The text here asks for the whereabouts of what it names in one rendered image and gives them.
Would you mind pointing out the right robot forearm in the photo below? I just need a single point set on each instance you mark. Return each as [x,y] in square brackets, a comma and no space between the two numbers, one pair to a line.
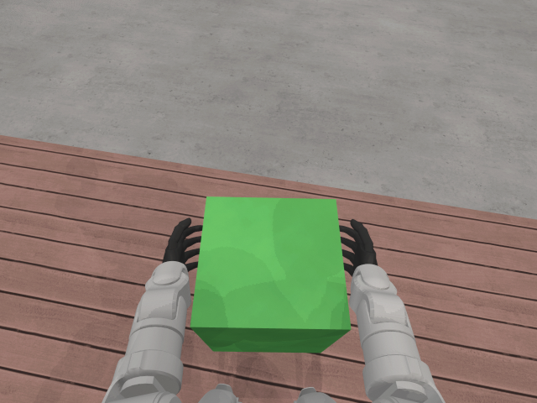
[392,361]

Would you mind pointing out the left robot hand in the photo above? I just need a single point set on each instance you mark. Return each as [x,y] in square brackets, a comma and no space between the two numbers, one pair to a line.
[177,244]

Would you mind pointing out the left robot forearm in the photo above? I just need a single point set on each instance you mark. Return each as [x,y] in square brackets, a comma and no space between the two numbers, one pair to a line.
[152,359]

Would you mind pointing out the right robot shin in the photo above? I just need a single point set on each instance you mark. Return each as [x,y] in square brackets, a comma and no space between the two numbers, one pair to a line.
[307,391]

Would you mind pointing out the right robot hand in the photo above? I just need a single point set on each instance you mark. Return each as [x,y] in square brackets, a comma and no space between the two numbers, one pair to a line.
[362,247]

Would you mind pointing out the carton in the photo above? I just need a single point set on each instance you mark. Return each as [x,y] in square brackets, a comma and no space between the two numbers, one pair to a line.
[270,276]

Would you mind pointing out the left robot shin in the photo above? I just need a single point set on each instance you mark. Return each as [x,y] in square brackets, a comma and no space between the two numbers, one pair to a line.
[224,387]

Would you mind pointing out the robot shin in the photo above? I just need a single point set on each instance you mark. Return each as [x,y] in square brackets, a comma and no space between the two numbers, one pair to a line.
[224,387]
[307,391]

